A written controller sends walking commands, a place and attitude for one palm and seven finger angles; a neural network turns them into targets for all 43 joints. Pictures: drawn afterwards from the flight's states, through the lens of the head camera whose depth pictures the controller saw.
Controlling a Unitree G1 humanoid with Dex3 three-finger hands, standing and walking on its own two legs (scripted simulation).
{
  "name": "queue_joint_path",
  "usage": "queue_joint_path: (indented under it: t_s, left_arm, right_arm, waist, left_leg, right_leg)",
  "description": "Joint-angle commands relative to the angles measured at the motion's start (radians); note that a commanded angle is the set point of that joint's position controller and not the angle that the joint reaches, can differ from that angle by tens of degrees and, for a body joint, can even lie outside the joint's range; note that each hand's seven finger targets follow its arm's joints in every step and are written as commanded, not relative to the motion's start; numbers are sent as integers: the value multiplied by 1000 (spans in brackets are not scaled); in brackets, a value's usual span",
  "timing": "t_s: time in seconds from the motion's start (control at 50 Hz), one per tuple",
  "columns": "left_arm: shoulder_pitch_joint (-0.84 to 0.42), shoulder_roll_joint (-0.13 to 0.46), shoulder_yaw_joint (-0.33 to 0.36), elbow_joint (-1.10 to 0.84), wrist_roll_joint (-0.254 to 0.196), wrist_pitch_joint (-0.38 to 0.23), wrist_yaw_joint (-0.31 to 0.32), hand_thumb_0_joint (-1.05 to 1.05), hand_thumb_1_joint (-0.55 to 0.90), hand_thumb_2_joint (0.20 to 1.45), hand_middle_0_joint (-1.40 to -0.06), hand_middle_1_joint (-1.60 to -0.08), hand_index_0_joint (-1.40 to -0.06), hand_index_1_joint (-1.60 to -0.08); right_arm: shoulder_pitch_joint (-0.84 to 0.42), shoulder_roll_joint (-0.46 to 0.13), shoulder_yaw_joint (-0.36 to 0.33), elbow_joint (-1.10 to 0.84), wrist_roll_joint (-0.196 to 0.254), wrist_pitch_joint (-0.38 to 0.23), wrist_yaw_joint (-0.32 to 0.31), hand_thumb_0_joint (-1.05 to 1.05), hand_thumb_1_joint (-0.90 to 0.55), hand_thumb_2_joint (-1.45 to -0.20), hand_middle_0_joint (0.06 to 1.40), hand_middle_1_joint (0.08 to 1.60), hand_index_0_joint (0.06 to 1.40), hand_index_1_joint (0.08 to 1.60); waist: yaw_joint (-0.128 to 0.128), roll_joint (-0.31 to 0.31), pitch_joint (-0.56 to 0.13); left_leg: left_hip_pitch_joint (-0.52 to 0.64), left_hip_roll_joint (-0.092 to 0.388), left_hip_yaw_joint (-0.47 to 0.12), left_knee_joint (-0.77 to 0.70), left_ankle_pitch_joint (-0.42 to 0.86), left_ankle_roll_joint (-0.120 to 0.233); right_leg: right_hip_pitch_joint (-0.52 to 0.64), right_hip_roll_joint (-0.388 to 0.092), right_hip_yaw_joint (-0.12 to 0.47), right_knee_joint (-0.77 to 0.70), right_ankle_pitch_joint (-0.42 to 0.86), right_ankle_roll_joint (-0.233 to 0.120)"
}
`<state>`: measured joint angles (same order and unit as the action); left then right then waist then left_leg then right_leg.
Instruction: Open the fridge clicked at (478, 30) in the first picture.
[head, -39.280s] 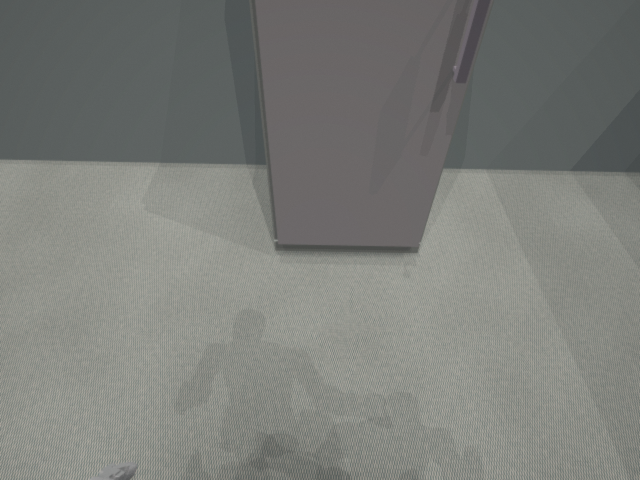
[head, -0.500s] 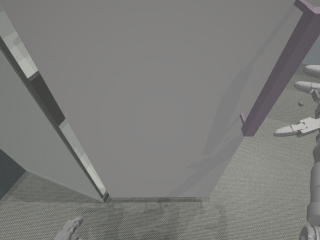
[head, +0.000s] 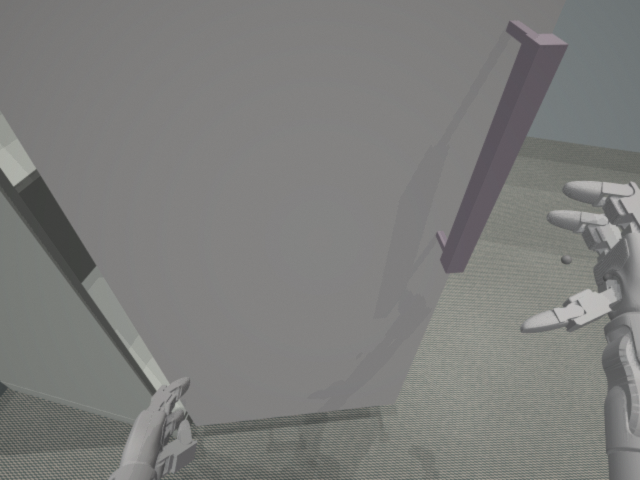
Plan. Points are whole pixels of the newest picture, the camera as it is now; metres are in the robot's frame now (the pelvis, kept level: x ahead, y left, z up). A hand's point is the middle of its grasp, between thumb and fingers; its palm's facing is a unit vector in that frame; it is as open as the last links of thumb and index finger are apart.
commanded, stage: slip the hand off the handle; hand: right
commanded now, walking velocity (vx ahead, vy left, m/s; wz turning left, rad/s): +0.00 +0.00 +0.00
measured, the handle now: (478, 168) +0.43 -0.19 +0.20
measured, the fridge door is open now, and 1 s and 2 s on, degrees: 69 69 69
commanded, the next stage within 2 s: draw the hand back to the body in 0.14 s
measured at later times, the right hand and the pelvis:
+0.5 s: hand (573, 284) +0.27 -0.24 +0.18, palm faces +0.09 +0.99 -0.06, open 14.7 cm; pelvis +0.01 +0.02 +0.01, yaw -1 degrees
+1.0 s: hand (618, 339) +0.22 -0.27 +0.16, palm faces +0.46 +0.84 -0.28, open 13.3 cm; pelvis +0.00 +0.01 +0.01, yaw -1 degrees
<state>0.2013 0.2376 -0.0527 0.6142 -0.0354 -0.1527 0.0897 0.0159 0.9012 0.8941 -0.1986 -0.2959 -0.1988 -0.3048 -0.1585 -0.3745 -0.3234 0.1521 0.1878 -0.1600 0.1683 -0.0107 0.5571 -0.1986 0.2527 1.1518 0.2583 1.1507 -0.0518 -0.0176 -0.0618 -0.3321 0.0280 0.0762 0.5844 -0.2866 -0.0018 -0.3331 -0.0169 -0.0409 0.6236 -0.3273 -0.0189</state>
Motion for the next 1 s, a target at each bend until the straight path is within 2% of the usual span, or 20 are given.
queue_joint_path:
  t_s: [0.0, 0.1, 0.12, 0.18, 0.24, 0.26, 0.28, 0.32, 0.36, 0.44, 0.5, 0.52, 0.56, 0.66, 0.74, 0.76, 0.78, 0.8, 0.86, 0.98]
  left_arm:
    - [-63, 136, 55, -144, -5, -51, 7, 0, 900, 900, -200, -300, -200, -300]
    - [-80, 128, 53, -155, -4, -56, 0, 0, 900, 900, -200, -300, -200, -300]
    - [-84, 124, 49, -161, -4, -59, -2, 0, 900, 900, -200, -300, -200, -300]
    - [-83, 126, 46, -142, -4, -61, 9, 0, 900, 900, -200, -300, -200, -300]
    - [-88, 127, 45, -133, -7, -67, 23, 0, 900, 900, -200, -300, -200, -300]
    - [-115, 143, 34, -130, -39, -75, 41, 0, 900, 900, -200, -300, -200, -300]
    - [-132, 138, 30, -144, -49, -85, 57, 0, 900, 900, -200, -300, -200, -300]
    - [-139, 144, 29, -150, -50, -101, 78, 0, 900, 900, -200, -300, -200, -300]
    - [-134, 144, 20, -160, -53, -113, 78, 0, 900, 900, -200, -300, -200, -300]
    - [-120, 132, 24, -184, -42, -127, 47, 0, 900, 900, -200, -300, -200, -300]
    - [-121, 138, 31, -181, -40, -120, 29, 0, 900, 900, -200, -300, -200, -300]
    - [-125, 138, 29, -182, -44, -118, 27, 0, 900, 900, -200, -300, -200, -300]
    - [-125, 141, 33, -186, -47, -110, 25, 0, 900, 900, -200, -300, -200, -300]
    - [-127, 129, 26, -203, -47, -124, 31, 0, 900, 900, -200, -300, -200, -300]
    - [-125, 129, 21, -186, -42, -154, 52, 0, 900, 900, -200, -300, -200, -300]
    - [-125, 133, 41, -166, 12, -160, 34, 0, 900, 900, -200, -300, -200, -300]
    - [-123, 124, 38, -142, 18, -163, 27, 0, 900, 900, -200, -300, -200, -300]
    - [-121, 134, 43, -135, 19, -162, 22, 0, 900, 900, -200, -300, -200, -300]
    - [-122, 110, 44, -123, 19, -132, 13, 0, 900, 900, -200, -300, -200, -300]
    - [-125, 110, 55, -115, 29, -108, 9, 0, 900, 900, -200, -300, -200, -300]
  right_arm:
    - [-189, -227, -103, -279, 25, -29, -2, 0, 550, -200, 250, 1150, 250, 1150]
    - [-89, -233, -143, -372, 42, -30, -6, 0, 550, -200, 250, 1150, 250, 1150]
    - [-52, -209, -129, -381, 45, -29, -2, 0, 550, -200, 250, 1150, 250, 1150]
    - [-132, -241, -140, -381, 47, -31, 3, 0, 550, -200, 250, 1150, 250, 1150]
    - [-154, -252, -147, -362, 53, -39, 20, 0, 550, -200, 250, 1150, 250, 1150]
    - [-143, -218, -132, -223, 164, 94, 92, 0, 550, -200, 250, 1150, 250, 1150]
    - [-240, -239, -124, -317, 181, 149, 131, 0, 550, -200, 250, 1150, 250, 1150]
    - [-247, -288, -164, -325, 196, 225, 165, 0, 550, -200, 250, 1150, 250, 1150]
    - [-213, -287, -142, -315, 196, 298, 207, 0, 550, -200, 250, 1150, 250, 1150]
    - [-34, -305, -218, -371, 198, 304, 193, 0, 550, -200, 250, 1150, 250, 1150]
    - [79, -316, -297, -331, 226, 299, 172, 0, 550, -200, 250, 1150, 250, 1150]
    - [86, -282, -278, -309, 234, 308, 172, 0, 550, -200, 250, 1150, 250, 1150]
    - [68, -282, -270, -330, 224, 325, 165, 0, 550, -200, 250, 1150, 250, 1150]
    - [-21, -246, -173, -507, 183, 319, 152, 0, 514, -218, 249, 1129, 249, 1129]
    - [-61, -260, -167, -583, 181, 256, 148, 0, 369, -287, 244, 1044, 244, 1044]
    - [-51, -377, -206, -645, 18, 179, -54, 0, 332, -305, 242, 1023, 242, 1023]
    - [73, -230, -139, -549, 5, 158, -130, 0, 296, -322, 241, 1001, 241, 1001]
    - [131, -216, -142, -548, -1, 145, -165, 0, 260, -340, 240, 980, 240, 980]
    - [222, -177, -116, -566, -42, 93, -221, 0, 151, -393, 236, 916, 236, 916]
    - [268, -187, -116, -648, -85, 26, -273, 0, -66, -497, 229, 789, 229, 789]
  waist:
    - [-5, -52, -205]
    - [-14, -28, -178]
    - [-15, -39, -166]
    - [11, -38, -128]
    - [16, -53, -116]
    - [21, -75, -150]
    - [17, -116, -167]
    - [10, -96, -199]
    - [5, -61, -190]
    - [-25, -11, -175]
    - [-41, 52, -125]
    - [-30, 68, -92]
    - [-24, 39, -77]
    - [0, -126, -76]
    - [10, -95, -87]
    - [-17, -80, 14]
    - [2, -45, 49]
    - [-11, 20, 42]
    - [-12, -58, -2]
    - [-16, -64, -79]
  left_leg:
    - [85, -46, -17, -59, 223, 30]
    - [107, -46, -17, -62, 251, 27]
    - [105, -44, -17, -61, 262, 25]
    - [72, -43, -26, -77, 207, 20]
    - [66, -38, -39, -90, 156, 19]
    - [130, -28, -47, -120, 151, 25]
    - [147, -20, -48, -135, 153, 20]
    - [177, -15, -53, -137, 196, 16]
    - [188, -15, -44, -134, 245, 13]
    - [205, -16, -35, -111, 342, 12]
    - [197, -17, -39, -121, 318, 5]
    - [170, -10, -48, -129, 302, -2]
    - [152, -15, -44, -133, 251, 0]
    - [115, -18, -51, -145, 190, 11]
    - [114, -29, -44, -164, 116, 11]
    - [88, -9, -75, -234, 62, 9]
    - [68, -2, -55, -227, 26, 10]
    - [85, -1, -48, -229, 24, 10]
    - [128, 5, -49, -202, 31, 10]
    - [202, 0, -44, -194, 103, 15]
  right_leg:
    - [114, 8, 53, -103, 279, 11]
    - [104, 8, 39, -103, 290, 9]
    - [102, 12, 35, -103, 294, 7]
    - [88, 15, 35, -104, 231, 4]
    - [80, 20, 34, -104, 186, -1]
    - [102, 17, 38, -131, 142, -3]
    - [124, 20, 41, -137, 143, -7]
    - [139, 23, 45, -129, 183, -15]
    - [150, 24, 51, -135, 222, -21]
    - [148, 20, 51, -126, 303, -14]
    - [113, 16, 45, -124, 277, -7]
    - [99, 16, 39, -122, 253, -8]
    - [100, 17, 35, -129, 234, -9]
    - [155, 19, 37, -130, 207, -14]
    - [183, 20, 55, -143, 163, -20]
    - [107, 28, 49, -151, 133, -15]
    - [106, 23, 46, -162, 100, -9]
    - [103, 21, 52, -170, 96, -10]
    - [136, 18, 33, -191, 88, -11]
    - [186, 11, 36, -230, 151, -14]
